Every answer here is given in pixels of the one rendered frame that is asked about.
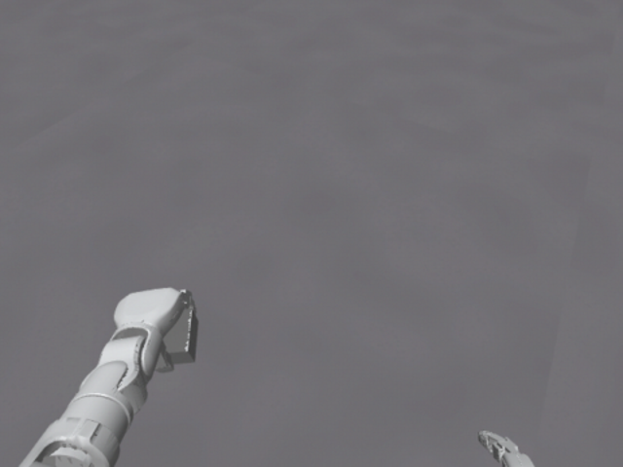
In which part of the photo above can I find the left robot hand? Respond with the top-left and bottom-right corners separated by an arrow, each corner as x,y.
114,287 -> 197,373

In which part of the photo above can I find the right robot hand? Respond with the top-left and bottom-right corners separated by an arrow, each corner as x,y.
478,430 -> 534,467

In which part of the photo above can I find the left robot arm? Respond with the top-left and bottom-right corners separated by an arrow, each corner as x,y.
19,322 -> 163,467

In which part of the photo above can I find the small box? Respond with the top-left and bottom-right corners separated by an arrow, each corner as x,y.
163,308 -> 199,365

